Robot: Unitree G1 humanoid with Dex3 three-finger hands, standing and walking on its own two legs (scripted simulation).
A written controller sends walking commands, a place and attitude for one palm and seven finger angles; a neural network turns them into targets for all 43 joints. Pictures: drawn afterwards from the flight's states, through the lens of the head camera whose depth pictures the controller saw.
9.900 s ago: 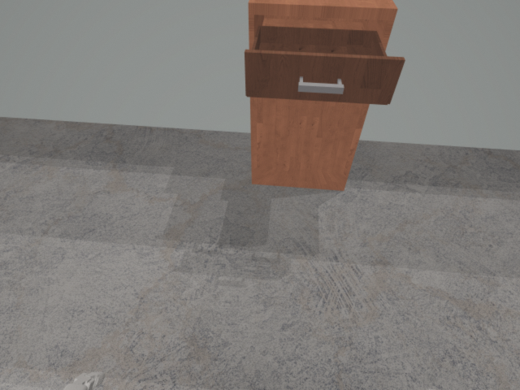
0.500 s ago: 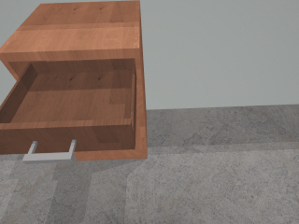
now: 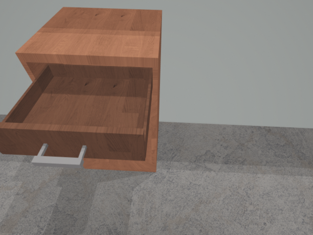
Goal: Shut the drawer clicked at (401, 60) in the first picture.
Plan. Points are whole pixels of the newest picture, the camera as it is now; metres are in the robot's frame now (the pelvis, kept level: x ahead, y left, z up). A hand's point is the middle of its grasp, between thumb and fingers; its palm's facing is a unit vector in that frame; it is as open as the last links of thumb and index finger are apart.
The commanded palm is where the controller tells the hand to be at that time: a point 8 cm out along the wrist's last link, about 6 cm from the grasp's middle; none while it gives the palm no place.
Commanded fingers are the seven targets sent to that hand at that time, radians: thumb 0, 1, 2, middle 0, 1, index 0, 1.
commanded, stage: look again from close up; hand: left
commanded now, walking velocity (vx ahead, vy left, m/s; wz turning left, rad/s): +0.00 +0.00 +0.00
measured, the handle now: (61, 155) +0.31 +0.29 +0.01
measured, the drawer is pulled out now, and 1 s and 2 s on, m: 0.30 0.30 0.30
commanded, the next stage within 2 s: shuffle to correct the standing spot in 0.44 s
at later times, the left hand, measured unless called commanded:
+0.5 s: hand out of the picture -0.04 +0.23 -0.18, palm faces +0.02 -0.98 -0.20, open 7.4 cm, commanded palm none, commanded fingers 0.00 0.90 0.90 -0.20 -0.30 -0.20 -0.30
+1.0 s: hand out of the picture -0.01 +0.22 -0.19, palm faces +0.05 -0.99 -0.16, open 7.4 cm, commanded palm none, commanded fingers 0.00 0.90 0.90 -0.20 -0.30 -0.20 -0.30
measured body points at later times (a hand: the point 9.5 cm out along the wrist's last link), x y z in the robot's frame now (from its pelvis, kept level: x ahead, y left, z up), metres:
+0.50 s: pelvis -0.03 +0.06 +0.00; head -0.03 +0.05 +0.45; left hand -0.04 +0.28 -0.16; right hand -0.05 -0.15 -0.17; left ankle -0.04 +0.14 -0.74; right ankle +0.00 -0.08 -0.74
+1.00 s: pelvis +0.02 +0.06 -0.01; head +0.03 +0.07 +0.44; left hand -0.01 +0.27 -0.18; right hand +0.00 -0.15 -0.16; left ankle -0.04 +0.14 -0.74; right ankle +0.00 -0.08 -0.74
